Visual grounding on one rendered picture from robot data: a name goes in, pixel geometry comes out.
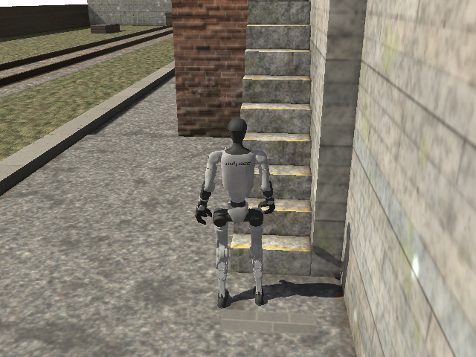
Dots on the robot head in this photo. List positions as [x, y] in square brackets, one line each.
[237, 129]

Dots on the robot left forearm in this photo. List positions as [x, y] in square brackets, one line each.
[203, 199]

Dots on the left robot upper arm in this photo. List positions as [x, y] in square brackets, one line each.
[210, 173]

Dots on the right robot upper arm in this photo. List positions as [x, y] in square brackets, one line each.
[261, 158]

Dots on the robot right forearm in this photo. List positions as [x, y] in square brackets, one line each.
[269, 196]

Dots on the robot left hand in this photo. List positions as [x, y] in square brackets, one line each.
[203, 213]

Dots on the robot right hand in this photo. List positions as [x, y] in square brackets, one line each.
[264, 204]

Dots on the left robot thigh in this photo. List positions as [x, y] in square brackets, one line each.
[220, 220]

